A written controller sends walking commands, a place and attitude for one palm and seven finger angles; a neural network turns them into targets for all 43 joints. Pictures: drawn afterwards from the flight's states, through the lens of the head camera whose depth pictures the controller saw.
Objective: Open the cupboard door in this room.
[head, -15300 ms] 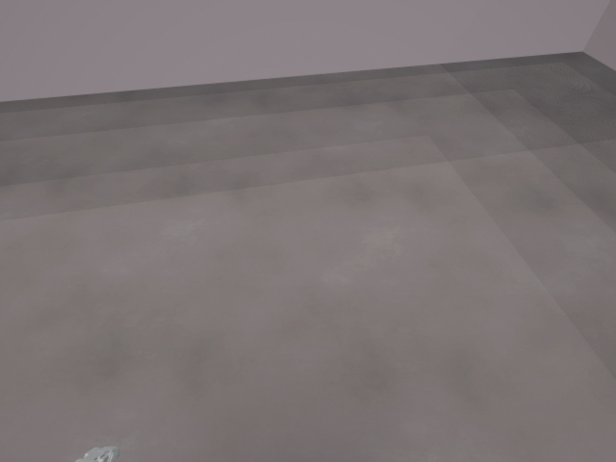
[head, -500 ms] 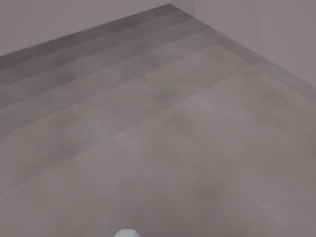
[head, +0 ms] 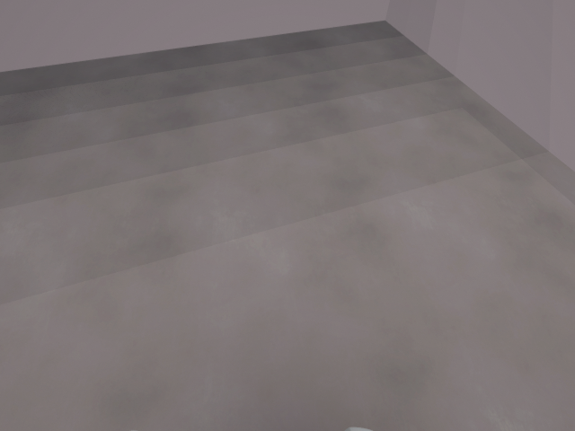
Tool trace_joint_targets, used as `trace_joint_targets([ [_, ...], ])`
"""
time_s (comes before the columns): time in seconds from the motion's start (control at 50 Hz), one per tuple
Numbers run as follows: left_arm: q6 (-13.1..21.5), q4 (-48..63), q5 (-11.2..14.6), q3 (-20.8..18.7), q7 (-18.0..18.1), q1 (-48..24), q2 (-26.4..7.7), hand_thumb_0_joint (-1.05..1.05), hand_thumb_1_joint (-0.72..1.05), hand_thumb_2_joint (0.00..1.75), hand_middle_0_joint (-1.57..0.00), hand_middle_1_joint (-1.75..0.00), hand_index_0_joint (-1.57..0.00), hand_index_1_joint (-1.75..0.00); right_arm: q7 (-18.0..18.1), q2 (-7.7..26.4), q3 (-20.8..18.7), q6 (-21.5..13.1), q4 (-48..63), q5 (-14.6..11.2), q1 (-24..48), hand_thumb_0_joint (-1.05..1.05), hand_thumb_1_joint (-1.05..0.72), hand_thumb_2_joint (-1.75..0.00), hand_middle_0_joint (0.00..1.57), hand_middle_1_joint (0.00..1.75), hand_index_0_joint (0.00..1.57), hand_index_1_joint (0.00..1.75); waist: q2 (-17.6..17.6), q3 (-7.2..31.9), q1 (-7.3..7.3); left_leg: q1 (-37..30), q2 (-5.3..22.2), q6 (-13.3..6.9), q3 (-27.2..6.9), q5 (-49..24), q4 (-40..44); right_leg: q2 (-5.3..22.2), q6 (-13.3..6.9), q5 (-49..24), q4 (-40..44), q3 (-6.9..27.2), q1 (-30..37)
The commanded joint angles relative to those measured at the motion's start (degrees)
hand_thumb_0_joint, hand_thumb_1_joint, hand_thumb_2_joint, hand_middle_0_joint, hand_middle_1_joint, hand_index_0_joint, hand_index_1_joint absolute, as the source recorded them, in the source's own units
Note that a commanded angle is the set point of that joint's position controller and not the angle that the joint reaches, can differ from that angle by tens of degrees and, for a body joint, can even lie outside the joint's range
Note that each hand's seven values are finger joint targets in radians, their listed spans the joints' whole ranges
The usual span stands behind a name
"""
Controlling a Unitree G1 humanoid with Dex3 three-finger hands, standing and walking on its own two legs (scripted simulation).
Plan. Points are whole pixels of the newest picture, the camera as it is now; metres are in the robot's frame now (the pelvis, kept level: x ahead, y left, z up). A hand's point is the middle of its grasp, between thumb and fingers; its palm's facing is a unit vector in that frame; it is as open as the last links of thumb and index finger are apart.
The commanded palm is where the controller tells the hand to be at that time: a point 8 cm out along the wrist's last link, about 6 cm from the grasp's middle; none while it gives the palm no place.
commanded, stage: turn or walk to find it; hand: left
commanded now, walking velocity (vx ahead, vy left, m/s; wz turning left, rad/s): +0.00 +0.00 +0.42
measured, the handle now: out of the picture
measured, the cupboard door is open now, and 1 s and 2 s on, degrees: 0 0 0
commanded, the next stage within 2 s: none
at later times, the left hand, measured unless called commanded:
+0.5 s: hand out of the picture -0.03 +0.16 -0.16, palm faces +0.26 -0.93 -0.26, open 7.4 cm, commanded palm none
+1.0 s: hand out of the picture -0.07 +0.20 -0.16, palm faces +0.43 -0.86 -0.26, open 7.4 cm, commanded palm none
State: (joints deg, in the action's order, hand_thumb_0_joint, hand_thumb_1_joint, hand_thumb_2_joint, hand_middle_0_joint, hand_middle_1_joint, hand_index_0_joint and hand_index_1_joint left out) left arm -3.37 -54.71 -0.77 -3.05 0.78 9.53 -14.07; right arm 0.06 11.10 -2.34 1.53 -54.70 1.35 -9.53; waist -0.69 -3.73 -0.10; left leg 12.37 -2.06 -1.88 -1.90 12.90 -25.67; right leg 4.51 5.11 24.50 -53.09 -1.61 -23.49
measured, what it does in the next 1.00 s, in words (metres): steps on the spot, turning left: right foot, then left foot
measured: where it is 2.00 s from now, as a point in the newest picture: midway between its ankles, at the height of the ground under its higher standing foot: outside the picture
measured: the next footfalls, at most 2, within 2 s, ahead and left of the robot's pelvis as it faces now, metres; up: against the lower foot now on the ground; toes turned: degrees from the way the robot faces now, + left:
right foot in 0.12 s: +0.04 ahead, -0.13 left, +0.00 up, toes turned +0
left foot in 0.62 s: -0.04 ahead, +0.10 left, +0.00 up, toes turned +22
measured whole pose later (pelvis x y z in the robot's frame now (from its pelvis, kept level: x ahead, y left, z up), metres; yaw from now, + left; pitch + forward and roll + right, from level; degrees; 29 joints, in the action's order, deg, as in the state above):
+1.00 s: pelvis -0.06 -0.02 +0.00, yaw +25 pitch +0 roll +0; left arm -3.2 -54.4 -0.7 -2.9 0.8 9.3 -13.1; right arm 0.0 11.2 -2.7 2.0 -55.1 1.5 -10.5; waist 0.2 -3.3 -0.9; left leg 14.6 -2.5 -1.8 -2.7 11.3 -26.2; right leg 3.6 4.5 25.0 -48.4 -1.6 -21.4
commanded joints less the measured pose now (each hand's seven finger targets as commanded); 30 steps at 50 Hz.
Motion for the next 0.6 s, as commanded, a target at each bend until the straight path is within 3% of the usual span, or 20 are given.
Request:
trace_joint_targets([
  [0.0,2.0,5.1,0.3,-0.8,0.2,-0.6,-2.9,0.0,0.9,0.9,-0.2,-0.3,-0.2,-0.3,0.7,12.1,-3.6,-0.5,3.3,0.2,-2.1,0.0,-0.9,-0.9,0.2,0.3,0.2,0.3,9.7,4.8,-1.29,-3.3,14.5,-8.0,-16.1,-23.6,4.5,-1.8,-0.9,0.9,10.0,-0.8,2.1],
  [0.04,2.4,4.4,0.4,-0.9,0.4,2.9,-3.1,0.0,0.9,0.9,-0.2,-0.3,-0.2,-0.3,0.6,11.9,-3.8,-0.4,3.6,0.0,-1.2,0.0,-0.9,-0.9,0.2,0.3,0.2,0.3,9.8,6.5,0.25,-1.4,13.0,-6.9,-16.4,-23.5,1.8,-2.7,-1.3,-4.4,18.7,-1.4,7.6],
  [0.06,2.9,3.7,0.4,-1.0,0.5,5.1,-3.7,0.0,0.9,0.9,-0.2,-0.3,-0.2,-0.3,0.5,11.3,-3.8,-0.3,3.8,-0.2,-0.7,0.0,-0.9,-0.9,0.2,0.3,0.2,0.3,8.5,7.0,1.5,2.3,11.5,-5.2,-15.6,-20.0,-0.6,-2.3,-1.4,-10.4,25.9,-1.8,13.5],
  [0.08,3.5,3.4,0.1,-1.4,0.7,6.9,-5.9,0.0,0.9,0.9,-0.2,-0.3,-0.2,-0.3,0.3,9.4,-3.7,-0.4,3.8,-0.7,-1.3,0.0,-0.9,-0.9,0.2,0.3,0.2,0.3,2.8,7.3,2.22,8.0,8.2,-2.3,-13.5,-11.8,-4.6,1.1,-2.2,-15.0,32.9,1.4,20.7],
  [0.1,4.1,3.4,-0.8,-2.3,1.2,8.5,-10.4,0.0,0.9,0.9,-0.2,-0.3,-0.2,-0.3,-0.1,5.8,-3.0,-0.6,4.9,-1.0,-2.3,0.0,-0.9,-0.9,0.2,0.3,0.2,0.3,-11.5,8.2,2.54,17.8,0.5,1.9,-4.5,5.6,-15.2,14.9,-6.9,-19.4,36.0,15.0,26.6],
  [0.12,4.0,4.4,-0.5,-2.4,1.1,7.5,-11.9,0.0,0.9,0.9,-0.2,-0.3,-0.2,-0.3,0.1,6.6,-3.4,0.1,5.4,-0.5,-1.6,0.0,-0.9,-0.9,0.2,0.3,0.2,0.3,-14.0,5.9,2.74,18.9,-1.4,3.2,-2.8,20.4,-27.0,23.1,-12.9,-20.9,37.8,20.2,19.0],
  [0.14,4.0,5.1,-0.2,-2.8,1.3,4.8,-10.6,0.0,0.9,0.9,-0.2,-0.3,-0.2,-0.3,0.1,8.0,-3.8,1.1,4.6,0.0,-1.3,0.0,-0.9,-0.9,0.2,0.3,0.2,0.3,-14.2,3.5,2.17,18.7,0.5,2.9,-5.2,19.3,-35.4,21.9,-14.3,-15.2,39.5,19.6,12.7],
  [0.16,3.9,5.8,-0.2,-2.4,1.2,2.2,-8.9,0.0,0.9,0.9,-0.2,-0.3,-0.2,-0.3,-0.2,7.9,-4.0,1.4,3.7,0.0,-1.4,0.0,-0.9,-0.9,0.2,0.3,0.2,0.3,-9.8,0.7,0.75,19.1,1.2,2.9,-4.7,15.9,-40.9,18.9,-13.8,-13.1,39.5,16.2,9.9],
  [0.18,3.8,6.3,-0.1,-2.0,1.3,-0.6,-7.1,0.0,0.9,0.9,-0.2,-0.3,-0.2,-0.3,-0.6,7.4,-4.0,1.6,2.5,0.0,-3.0,0.0,-0.9,-0.9,0.2,0.3,0.2,0.3,-6.4,0.0,-0.93,19.2,2.3,3.3,-4.0,12.7,-43.1,16.7,-12.6,-14.3,38.3,11.3,9.4],
  [0.2,4.0,6.7,-0.2,-1.5,1.2,-1.6,-5.7,0.0,0.9,0.9,-0.2,-0.3,-0.2,-0.3,-0.8,6.6,-3.7,1.7,1.6,0.1,-4.4,0.0,-0.9,-0.9,0.2,0.3,0.2,0.3,-6.4,-0.1,-1.66,19.1,2.7,4.0,-3.0,9.4,-44.3,13.9,-11.3,-17.9,37.0,6.2,10.3],
  [0.22,4.3,6.4,-0.2,-1.3,1.1,-0.7,-5.1,0.0,0.9,0.9,-0.2,-0.3,-0.2,-0.3,-0.9,6.3,-3.5,1.7,1.0,0.1,-5.1,0.0,-0.9,-0.9,0.2,0.3,0.2,0.3,-7.6,0.7,-1.37,19.0,2.8,4.6,-2.1,8.0,-44.7,12.9,-10.7,-21.2,36.4,3.9,11.5],
  [0.26,4.5,5.6,-0.2,-1.3,1.2,1.7,-5.1,0.0,0.9,0.9,-0.2,-0.3,-0.2,-0.3,-0.9,6.5,-3.4,1.7,0.8,0.0,-4.8,0.0,-0.9,-0.9,0.2,0.3,0.2,0.3,-9.2,2.5,-0.38,19.2,3.4,5.5,-1.3,7.6,-43.7,13.3,-11.3,-25.4,35.5,2.7,14.8],
  [0.34,4.4,3.7,-0.5,-1.7,1.2,5.7,-6.6,0.0,0.9,0.9,-0.2,-0.3,-0.2,-0.3,-0.8,5.9,-2.7,1.7,1.2,-0.1,-1.3,0.0,-0.9,-0.9,0.2,0.3,0.2,0.3,-8.1,2.9,1.45,18.4,4.1,6.2,0.6,10.7,-36.5,14.8,-12.4,-31.2,34.1,1.4,18.6],
  [0.46,3.8,1.7,-1.1,-2.5,1.0,8.0,-9.1,0.0,0.9,0.9,-0.2,-0.3,-0.2,-0.3,-0.7,4.9,-1.7,0.9,2.1,-0.8,2.7,0.0,-0.9,-0.9,0.2,0.3,0.2,0.3,-10.4,4.5,3.37,12.0,3.8,5.2,4.6,14.6,-21.8,16.4,-13.8,-35.5,31.4,-0.1,19.8],
  [0.5,3.6,1.3,-1.1,-2.8,1.0,7.5,-9.8,0.0,0.9,0.9,-0.2,-0.3,-0.2,-0.3,-0.5,4.8,-1.4,0.3,2.2,-1.0,1.7,0.0,-0.9,-0.9,0.2,0.3,0.2,0.3,-11.1,5.8,2.78,9.1,3.5,4.7,5.9,13.5,-14.6,16.7,-13.3,-37.2,28.9,-0.9,20.6],
  [0.54,3.2,1.0,-0.7,-2.8,0.9,6.1,-10.0,0.0,0.9,0.9,-0.2,-0.3,-0.2,-0.3,-0.4,5.4,-1.4,0.0,1.5,-0.8,-0.9,0.0,-0.9,-0.9,0.2,0.3,0.2,0.3,-10.4,6.1,0.85,2.3,3.2,4.2,7.5,5.5,-5.5,15.7,-10.4,-33.2,25.5,-3.9,17.0],
  [0.56,2.9,1.1,-0.2,-2.8,0.8,5.8,-9.0,0.0,0.9,0.9,-0.2,-0.3,-0.2,-0.3,-0.5,6.9,-1.8,-0.4,1.1,-0.7,-2.5,0.0,-0.9,-0.9,0.2,0.3,0.2,0.3,-6.9,6.6,-0.46,-4.3,4.3,3.3,6.3,-1.3,1.8,14.4,-7.8,-28.1,21.4,-5.7,12.0],
  [0.58,2.4,2.0,0.1,-2.3,0.5,6.3,-6.9,0.0,0.9,0.9,-0.2,-0.3,-0.2,-0.3,-0.5,11.0,-2.6,-0.9,1.4,-0.5,-3.8,0.0,-0.9,-0.9,0.2,0.3,0.2,0.3,4.7,7.9,-1.22,-11.4,12.4,0.2,-4.8,-8.7,5.8,9.3,-4.3,-14.8,12.2,-8.7,2.6],
])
